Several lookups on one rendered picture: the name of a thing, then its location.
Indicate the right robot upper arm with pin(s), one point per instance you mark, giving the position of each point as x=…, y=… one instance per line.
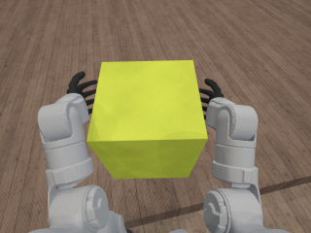
x=234, y=210

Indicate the right robot hand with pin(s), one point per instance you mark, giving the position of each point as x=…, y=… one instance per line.
x=216, y=94

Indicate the left robot hand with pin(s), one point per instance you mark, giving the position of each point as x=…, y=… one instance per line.
x=73, y=88

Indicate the robot left thigh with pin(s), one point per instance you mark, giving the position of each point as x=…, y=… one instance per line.
x=115, y=224

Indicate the left robot forearm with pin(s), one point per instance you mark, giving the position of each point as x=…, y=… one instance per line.
x=63, y=139

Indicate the left robot upper arm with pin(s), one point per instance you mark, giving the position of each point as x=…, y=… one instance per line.
x=81, y=209

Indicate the right robot forearm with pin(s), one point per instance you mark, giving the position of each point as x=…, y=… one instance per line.
x=236, y=138

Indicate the carton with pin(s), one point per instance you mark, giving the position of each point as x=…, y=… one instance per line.
x=147, y=120

